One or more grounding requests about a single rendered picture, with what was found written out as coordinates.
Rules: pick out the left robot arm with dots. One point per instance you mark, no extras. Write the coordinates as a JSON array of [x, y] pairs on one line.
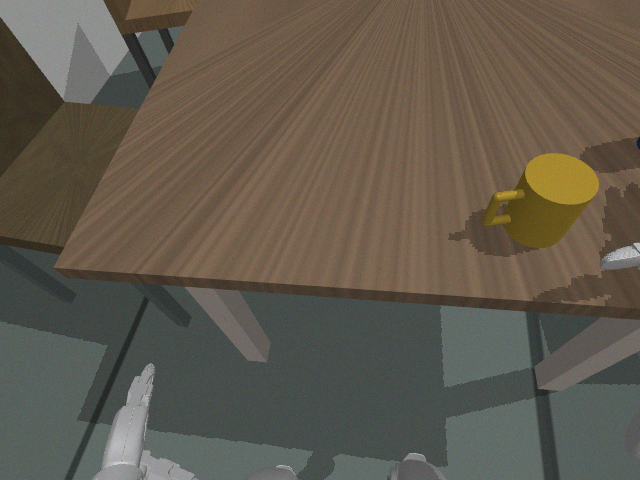
[[120, 472]]

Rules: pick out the left robot hand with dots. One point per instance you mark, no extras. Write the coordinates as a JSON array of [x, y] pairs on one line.
[[126, 440]]

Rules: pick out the table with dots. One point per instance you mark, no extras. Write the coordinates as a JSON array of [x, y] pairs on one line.
[[350, 149]]

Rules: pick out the right robot arm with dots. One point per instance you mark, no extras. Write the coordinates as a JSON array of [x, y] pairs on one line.
[[632, 437]]

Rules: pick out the right robot hand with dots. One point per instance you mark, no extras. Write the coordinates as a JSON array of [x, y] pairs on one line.
[[624, 257]]

